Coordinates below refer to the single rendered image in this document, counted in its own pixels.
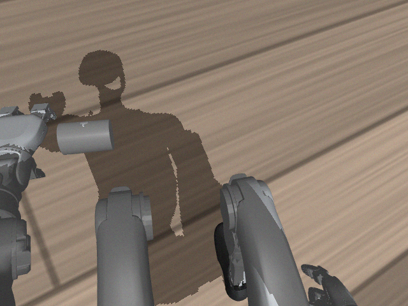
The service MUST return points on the right robot hand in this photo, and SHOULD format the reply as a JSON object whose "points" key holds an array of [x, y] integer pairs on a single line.
{"points": [[334, 293]]}

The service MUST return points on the left robot hand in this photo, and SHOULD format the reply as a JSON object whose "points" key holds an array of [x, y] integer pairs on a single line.
{"points": [[25, 132]]}

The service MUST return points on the can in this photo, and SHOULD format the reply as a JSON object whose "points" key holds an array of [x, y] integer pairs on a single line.
{"points": [[84, 137]]}

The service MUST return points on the right robot foot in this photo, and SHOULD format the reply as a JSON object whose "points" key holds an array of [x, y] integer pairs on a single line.
{"points": [[237, 293]]}

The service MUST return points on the left robot arm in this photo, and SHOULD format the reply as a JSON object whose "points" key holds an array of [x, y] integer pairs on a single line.
{"points": [[15, 245]]}

